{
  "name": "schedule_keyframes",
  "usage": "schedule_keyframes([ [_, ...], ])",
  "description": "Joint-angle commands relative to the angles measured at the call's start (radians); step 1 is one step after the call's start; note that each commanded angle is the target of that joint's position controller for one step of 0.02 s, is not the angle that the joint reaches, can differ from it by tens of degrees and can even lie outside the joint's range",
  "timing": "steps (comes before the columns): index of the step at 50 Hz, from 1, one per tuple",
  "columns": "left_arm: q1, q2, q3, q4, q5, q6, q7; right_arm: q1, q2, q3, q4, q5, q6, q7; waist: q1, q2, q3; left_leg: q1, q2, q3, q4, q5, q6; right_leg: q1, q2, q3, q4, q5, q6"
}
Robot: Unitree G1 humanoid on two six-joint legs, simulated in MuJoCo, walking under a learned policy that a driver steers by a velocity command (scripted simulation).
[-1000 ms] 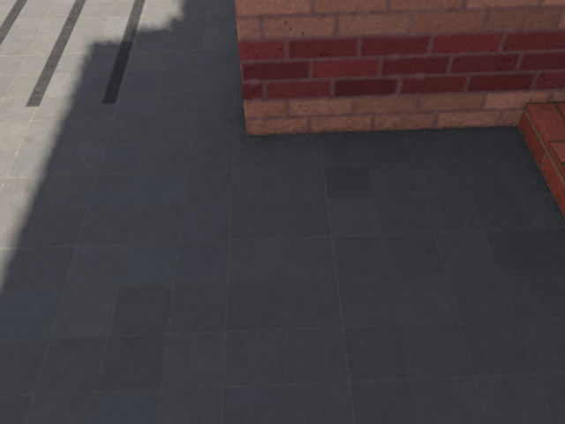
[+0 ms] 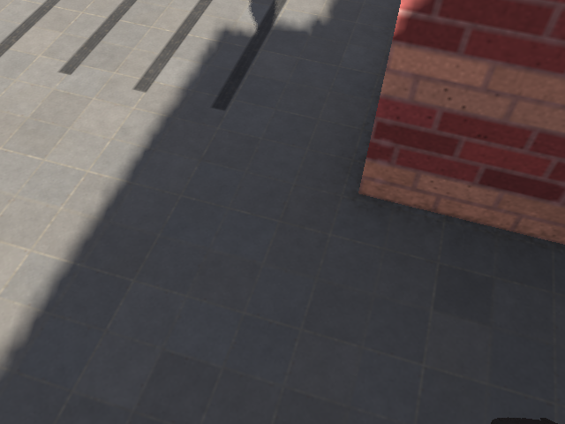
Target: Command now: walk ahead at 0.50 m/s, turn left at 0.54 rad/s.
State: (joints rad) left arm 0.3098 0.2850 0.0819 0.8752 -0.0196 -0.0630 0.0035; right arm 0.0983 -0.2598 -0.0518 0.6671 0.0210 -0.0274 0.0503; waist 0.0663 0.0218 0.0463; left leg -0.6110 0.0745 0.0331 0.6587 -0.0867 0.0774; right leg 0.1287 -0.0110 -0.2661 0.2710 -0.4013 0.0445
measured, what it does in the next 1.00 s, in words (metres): walks ahead, turning left: left foot, then right foot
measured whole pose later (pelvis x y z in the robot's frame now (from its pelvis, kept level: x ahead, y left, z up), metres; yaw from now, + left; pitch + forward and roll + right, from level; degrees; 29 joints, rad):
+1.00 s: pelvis +0.27 +0.06 +0.01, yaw +35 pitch +1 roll -2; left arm 0.11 0.32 0.07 0.78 0.00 0.03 0.01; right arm 0.21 -0.30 -0.06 0.59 -0.01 0.05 -0.01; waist 0.01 -0.03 0.06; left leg -0.31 0.01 0.00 0.59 -0.30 0.03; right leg -0.41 -0.09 -0.09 0.73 -0.41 0.04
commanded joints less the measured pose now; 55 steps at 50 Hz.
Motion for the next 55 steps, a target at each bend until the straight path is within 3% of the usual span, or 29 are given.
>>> schedule_keyframes([
  [1,-0.066,0.212,0.047,-0.068,-0.016,0.013,0.011,0.193,-0.169,-0.072,-0.040,0.002,0.000,-0.002,-0.176,-0.086,-0.110,0.314,-0.124,0.093,-0.056,-0.065,0.074,-0.076,-0.240,0.027,0.349,1.075,-0.129],
  [2,-0.051,0.179,0.032,-0.079,-0.003,0.009,0.015,0.363,-0.245,-0.109,0.002,0.005,0.009,-0.020,-0.248,-0.017,-0.201,0.620,-0.097,-0.017,-0.078,-0.029,0.118,-0.288,-0.197,0.027,0.636,0.868,-0.085],
  [3,0.059,0.019,-0.019,-0.134,0.042,-0.013,0.001,0.341,-0.369,-0.125,-0.003,0.013,0.001,-0.030,-0.116,0.282,-0.276,0.953,0.173,-0.577,-0.164,-0.161,0.301,-0.749,0.005,0.086,1.024,-0.099,-0.016],
  [4,-0.020,0.082,-0.018,-0.145,0.010,-0.053,-0.013,0.365,-0.297,-0.100,-0.047,0.004,-0.018,-0.022,-0.176,0.171,-0.453,1.030,0.265,-0.896,-0.344,-0.307,0.369,-0.857,0.052,0.343,1.153,-0.205,-0.024],
  [5,-0.134,0.143,-0.001,-0.177,-0.029,-0.072,-0.020,0.332,-0.237,-0.082,-0.039,-0.009,-0.033,-0.018,-0.197,0.096,-0.315,0.949,0.242,-0.769,-0.376,-0.259,0.300,-0.938,0.002,0.364,1.143,-0.112,-0.050],
  [6,-0.160,0.126,-0.009,-0.187,-0.023,-0.082,-0.016,0.276,-0.214,-0.075,-0.043,-0.006,-0.041,-0.019,-0.156,0.027,-0.216,0.807,0.201,-0.645,-0.367,-0.169,0.261,-0.924,-0.044,0.360,1.056,-0.023,-0.067],
  [7,-0.166,0.127,-0.006,-0.177,0.002,-0.081,-0.006,0.193,-0.183,-0.063,-0.060,-0.009,-0.042,-0.021,-0.110,-0.017,-0.141,0.657,0.165,-0.535,-0.360,0.031,0.233,-0.861,-0.074,0.353,0.974,0.022,-0.060],
  [8,-0.147,0.143,0.003,-0.170,0.017,-0.070,-0.002,0.145,-0.161,-0.054,-0.081,-0.023,-0.042,-0.026,-0.073,-0.003,-0.121,0.551,0.141,-0.454,-0.362,0.228,0.223,-0.777,-0.093,0.356,0.936,0.041,-0.052],
  [11,-0.117,0.112,0.001,-0.164,0.036,-0.030,0.003,0.129,-0.180,-0.058,-0.086,-0.022,-0.040,-0.041,-0.036,-0.013,-0.111,0.416,0.099,-0.328,-0.362,0.543,0.216,-0.692,-0.077,0.326,0.822,0.072,-0.004],
  [15,-0.206,0.070,-0.017,-0.184,0.037,-0.009,0.007,0.158,-0.198,-0.063,-0.062,-0.007,-0.014,-0.071,-0.061,0.038,-0.124,0.364,0.018,-0.225,-0.319,0.581,0.155,-0.652,-0.015,0.301,0.570,0.283,0.036],
  [20,-0.324,0.088,-0.015,-0.218,0.024,-0.003,-0.008,0.190,-0.197,-0.064,-0.047,-0.004,0.022,-0.089,-0.106,0.084,-0.134,0.418,0.025,-0.326,-0.245,0.389,0.103,-0.615,0.041,0.332,0.354,0.380,0.030],
  [24,-0.273,0.129,0.006,-0.212,0.025,-0.024,-0.010,0.137,-0.180,-0.059,-0.072,-0.003,0.032,-0.097,-0.060,0.123,-0.124,0.481,0.017,-0.458,-0.121,0.279,0.072,-0.544,0.045,0.353,0.180,0.338,-0.016],
  [25,-0.227,0.143,0.012,-0.205,0.034,-0.033,-0.005,0.118,-0.162,-0.053,-0.086,-0.004,0.031,-0.095,-0.035,0.107,-0.152,0.449,-0.033,-0.440,-0.041,0.224,0.037,-0.422,0.001,0.362,0.104,0.491,-0.048],
  [26,-0.164,0.202,0.023,-0.207,0.053,-0.033,0.006,0.125,-0.110,-0.036,-0.112,-0.022,0.026,-0.094,-0.029,-0.020,-0.247,0.333,-0.114,-0.348,0.172,-0.006,-0.013,-0.205,-0.185,0.509,0.134,0.793,-0.124],
  [27,-0.146,0.226,0.023,-0.201,0.076,-0.016,0.009,0.295,-0.081,-0.027,-0.110,-0.016,0.025,-0.093,-0.111,-0.277,-0.310,0.073,-0.259,-0.253,0.394,-0.658,-0.080,0.021,-0.423,0.817,0.150,1.087,-0.335],
  [28,-0.146,0.174,0.020,-0.199,0.037,-0.001,0.009,0.364,-0.186,-0.048,-0.076,-0.015,0.031,-0.087,-0.115,-0.252,-0.337,0.013,-0.164,-0.236,0.541,-0.637,-0.120,-0.007,-0.480,0.911,0.132,0.878,-0.379],
  [29,-0.178,0.112,0.003,-0.223,0.028,0.008,0.014,0.277,-0.242,-0.068,-0.066,-0.005,0.048,-0.088,-0.078,-0.162,-0.254,-0.009,-0.126,-0.212,0.606,-0.554,-0.145,-0.076,-0.397,0.764,0.128,0.742,-0.334],
  [30,-0.209,0.088,-0.007,-0.230,0.034,0.022,0.014,0.222,-0.241,-0.073,-0.067,-0.001,0.066,-0.093,-0.073,-0.107,-0.213,-0.013,-0.106,-0.183,0.622,-0.483,-0.156,-0.146,-0.325,0.652,0.113,0.621,-0.289],
  [33,-0.260,0.114,-0.005,-0.226,0.043,0.045,0.023,0.185,-0.169,-0.057,-0.095,0.002,0.092,-0.090,-0.087,-0.143,-0.115,0.062,-0.077,-0.113,0.550,-0.367,-0.164,-0.341,-0.221,0.465,0.026,0.466,-0.258],
  [35,-0.244,0.123,0.000,-0.214,0.044,0.051,0.029,0.169,-0.136,-0.047,-0.109,0.001,0.087,-0.090,-0.072,-0.171,-0.127,0.073,-0.068,-0.079,0.462,-0.351,-0.167,-0.313,-0.223,0.411,0.012,0.498,-0.276],
  [40,-0.245,0.168,0.017,-0.200,0.033,0.064,0.028,0.116,-0.130,-0.036,-0.138,-0.007,0.080,-0.073,-0.049,-0.178,-0.168,0.176,-0.018,-0.045,0.246,-0.295,-0.146,-0.291,-0.277,0.341,0.005,0.483,-0.291],
  [46,-0.233,0.183,0.022,-0.165,-0.005,0.078,0.016,0.183,-0.139,-0.048,-0.116,-0.015,0.083,-0.048,-0.093,-0.162,-0.153,0.394,-0.068,0.025,-0.135,-0.152,-0.054,-0.337,-0.272,0.274,0.114,0.366,-0.203],
  [47,-0.184,0.148,0.014,-0.139,-0.008,0.079,0.011,0.210,-0.163,-0.057,-0.107,-0.019,0.083,-0.052,-0.096,-0.100,-0.137,0.485,-0.059,-0.028,-0.239,-0.065,-0.017,-0.416,-0.231,0.228,0.198,0.270,-0.133],
  [48,-0.164,0.068,-0.011,-0.153,0.030,0.077,0.000,0.221,-0.252,-0.076,-0.119,-0.024,0.082,-0.067,-0.063,0.175,-0.133,0.602,0.170,-0.341,-0.317,0.174,0.065,-0.620,-0.113,0.115,0.466,-0.003,-0.025],
  [49,-0.244,0.102,0.000,-0.200,0.037,0.073,0.011,0.192,-0.313,-0.083,-0.145,-0.051,0.068,-0.065,-0.100,0.281,-0.107,0.495,0.332,-0.515,-0.348,0.244,0.240,-0.763,-0.009,0.185,0.659,-0.242,0.012],
  [50,-0.279,0.145,0.015,-0.196,0.027,0.076,0.019,0.177,-0.259,-0.068,-0.141,-0.063,0.047,-0.061,-0.119,0.184,-0.109,0.457,0.290,-0.453,-0.357,0.209,0.243,-0.753,-0.033,0.269,0.790,-0.215,0.009],
  [52,-0.214,0.135,0.023,-0.149,0.016,0.087,0.025,0.081,-0.198,-0.049,-0.132,-0.045,0.023,-0.060,-0.063,0.125,-0.108,0.454,0.178,-0.311,-0.335,0.145,0.141,-0.736,-0.048,0.299,0.823,-0.077,0.004],
  [53,-0.183,0.132,0.023,-0.127,0.024,0.091,0.026,0.045,-0.154,-0.032,-0.128,-0.035,0.018,-0.063,-0.049,0.127,-0.116,0.457,0.162,-0.264,-0.325,0.210,0.123,-0.715,-0.050,0.297,0.829,-0.019,0.017],
  [55,-0.133,0.098,0.014,-0.094,0.017,0.092,0.017,0.033,-0.071,0.002,-0.106,-0.046,0.009,-0.068,-0.027,0.121,-0.145,0.433,0.124,-0.173,-0.316,0.290,0.110,-0.601,-0.051,0.297,0.796,0.058,0.038],
])
Velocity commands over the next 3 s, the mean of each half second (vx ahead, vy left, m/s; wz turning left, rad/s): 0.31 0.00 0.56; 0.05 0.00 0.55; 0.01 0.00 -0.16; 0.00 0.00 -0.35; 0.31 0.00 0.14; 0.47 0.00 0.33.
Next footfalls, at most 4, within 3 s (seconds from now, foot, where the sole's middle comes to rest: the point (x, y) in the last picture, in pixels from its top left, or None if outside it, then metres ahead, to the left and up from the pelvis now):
0.04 left None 0.20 0.10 -0.76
0.52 right None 0.43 -0.04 -0.76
0.94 left None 0.25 0.17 -0.76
1.42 right None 0.32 -0.04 -0.76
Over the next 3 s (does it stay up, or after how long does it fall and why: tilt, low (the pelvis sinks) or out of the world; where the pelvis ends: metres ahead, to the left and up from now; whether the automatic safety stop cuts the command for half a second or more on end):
stays up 0.60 0.27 0.02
